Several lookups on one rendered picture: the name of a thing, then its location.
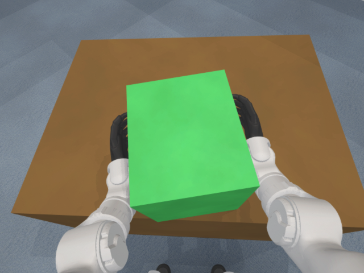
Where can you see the left robot hand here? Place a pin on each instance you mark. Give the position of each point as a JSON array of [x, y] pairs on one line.
[[118, 139]]

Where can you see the robot left upper arm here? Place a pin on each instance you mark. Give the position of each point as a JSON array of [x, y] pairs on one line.
[[95, 248]]

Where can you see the robot left forearm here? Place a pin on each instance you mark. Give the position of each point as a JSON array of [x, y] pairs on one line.
[[116, 205]]

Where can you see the robot right forearm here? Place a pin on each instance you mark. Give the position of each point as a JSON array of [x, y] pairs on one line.
[[273, 183]]

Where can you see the pedestal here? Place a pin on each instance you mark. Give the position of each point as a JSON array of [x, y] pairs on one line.
[[279, 74]]

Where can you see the right robot hand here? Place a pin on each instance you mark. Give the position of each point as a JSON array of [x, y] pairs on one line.
[[249, 118]]

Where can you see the carton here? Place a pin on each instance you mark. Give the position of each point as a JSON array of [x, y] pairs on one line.
[[188, 154]]

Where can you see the robot right upper arm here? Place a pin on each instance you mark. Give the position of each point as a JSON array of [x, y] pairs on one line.
[[310, 232]]

